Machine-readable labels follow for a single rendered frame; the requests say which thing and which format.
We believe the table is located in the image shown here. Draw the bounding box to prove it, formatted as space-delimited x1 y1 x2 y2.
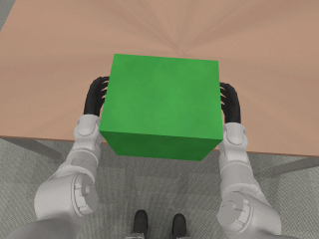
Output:
0 0 319 174

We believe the right robot foot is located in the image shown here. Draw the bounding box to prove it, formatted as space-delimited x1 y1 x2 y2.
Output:
171 213 186 239

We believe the right robot upper arm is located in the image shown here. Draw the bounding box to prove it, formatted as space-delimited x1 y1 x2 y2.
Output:
216 191 300 239

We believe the robot foot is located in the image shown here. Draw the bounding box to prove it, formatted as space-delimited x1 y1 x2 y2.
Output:
171 213 186 239
134 209 149 239

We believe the left robot foot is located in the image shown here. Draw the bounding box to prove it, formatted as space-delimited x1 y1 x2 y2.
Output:
134 209 149 239

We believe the robot left hand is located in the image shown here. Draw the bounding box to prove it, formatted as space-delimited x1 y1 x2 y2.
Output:
83 76 110 117

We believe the right robot forearm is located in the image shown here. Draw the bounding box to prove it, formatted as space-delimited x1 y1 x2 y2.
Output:
218 122 272 207

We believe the robot right hand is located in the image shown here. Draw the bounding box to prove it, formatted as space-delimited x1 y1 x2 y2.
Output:
219 82 241 123

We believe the left robot upper arm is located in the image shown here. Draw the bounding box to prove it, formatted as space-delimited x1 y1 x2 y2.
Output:
5 172 99 239

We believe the left robot forearm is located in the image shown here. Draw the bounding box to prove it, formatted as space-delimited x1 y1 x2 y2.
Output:
34 114 103 217

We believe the carton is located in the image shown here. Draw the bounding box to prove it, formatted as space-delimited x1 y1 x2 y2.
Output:
99 54 223 161

